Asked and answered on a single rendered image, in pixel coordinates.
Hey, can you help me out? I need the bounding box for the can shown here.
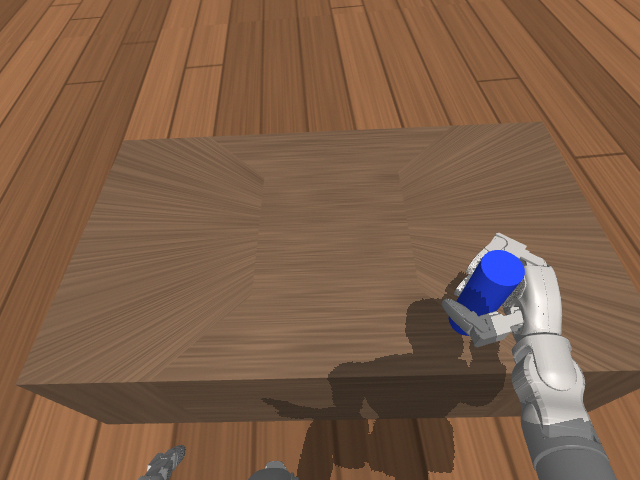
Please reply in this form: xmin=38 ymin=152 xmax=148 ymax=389
xmin=449 ymin=250 xmax=525 ymax=336

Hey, can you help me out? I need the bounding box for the right robot hand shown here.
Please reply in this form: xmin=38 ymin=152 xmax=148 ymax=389
xmin=442 ymin=233 xmax=562 ymax=347

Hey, can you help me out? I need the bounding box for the left robot hand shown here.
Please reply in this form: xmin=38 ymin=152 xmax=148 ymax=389
xmin=138 ymin=445 xmax=186 ymax=480

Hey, can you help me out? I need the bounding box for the right robot arm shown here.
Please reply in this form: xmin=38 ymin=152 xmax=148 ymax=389
xmin=512 ymin=332 xmax=617 ymax=480

